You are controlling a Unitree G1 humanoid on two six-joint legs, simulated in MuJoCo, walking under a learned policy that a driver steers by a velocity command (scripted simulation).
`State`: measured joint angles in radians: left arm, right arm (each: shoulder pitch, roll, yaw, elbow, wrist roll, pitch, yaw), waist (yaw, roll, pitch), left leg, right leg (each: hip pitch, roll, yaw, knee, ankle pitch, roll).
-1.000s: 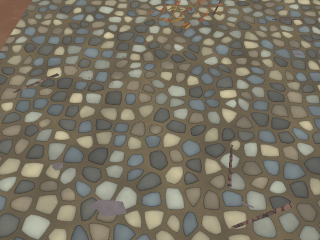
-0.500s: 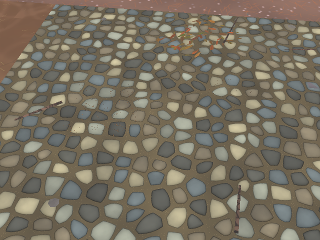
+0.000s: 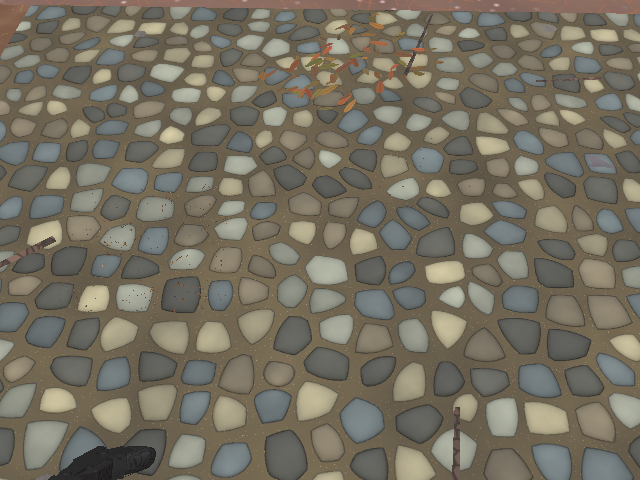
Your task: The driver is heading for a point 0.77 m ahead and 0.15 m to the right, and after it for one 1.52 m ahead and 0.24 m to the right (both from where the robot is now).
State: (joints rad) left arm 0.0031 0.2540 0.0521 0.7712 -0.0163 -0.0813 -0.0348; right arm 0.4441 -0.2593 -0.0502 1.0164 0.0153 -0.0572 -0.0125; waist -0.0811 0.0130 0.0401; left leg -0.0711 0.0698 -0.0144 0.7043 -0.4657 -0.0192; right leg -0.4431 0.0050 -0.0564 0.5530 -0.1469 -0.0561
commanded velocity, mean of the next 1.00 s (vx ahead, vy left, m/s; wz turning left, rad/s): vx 0.40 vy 0.00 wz -0.13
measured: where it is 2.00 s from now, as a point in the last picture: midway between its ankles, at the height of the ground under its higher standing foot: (335, 352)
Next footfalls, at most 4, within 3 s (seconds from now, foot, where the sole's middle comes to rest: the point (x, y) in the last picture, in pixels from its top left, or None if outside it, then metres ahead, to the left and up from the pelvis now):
0.48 left None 0.44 0.13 -0.76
0.96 right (355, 391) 0.63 -0.09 -0.76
1.40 left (255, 377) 0.69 0.12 -0.76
1.82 right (403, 350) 0.72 -0.21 -0.76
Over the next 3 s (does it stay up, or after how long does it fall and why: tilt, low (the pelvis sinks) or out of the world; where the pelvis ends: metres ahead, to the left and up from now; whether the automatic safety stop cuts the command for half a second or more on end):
stays up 0.75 -0.09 0.02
